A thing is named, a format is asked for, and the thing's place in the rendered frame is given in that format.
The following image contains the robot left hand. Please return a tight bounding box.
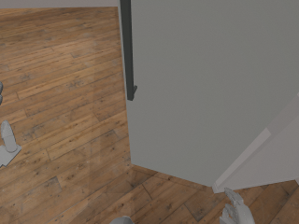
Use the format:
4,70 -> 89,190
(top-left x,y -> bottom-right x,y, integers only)
0,81 -> 22,168

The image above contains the robot right hand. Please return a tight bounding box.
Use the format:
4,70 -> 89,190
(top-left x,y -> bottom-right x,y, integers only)
220,188 -> 255,224

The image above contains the fridge door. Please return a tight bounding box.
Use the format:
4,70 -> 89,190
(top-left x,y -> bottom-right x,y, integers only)
117,0 -> 299,187

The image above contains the handle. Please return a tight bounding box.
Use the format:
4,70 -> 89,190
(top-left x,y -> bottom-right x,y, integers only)
120,0 -> 137,101

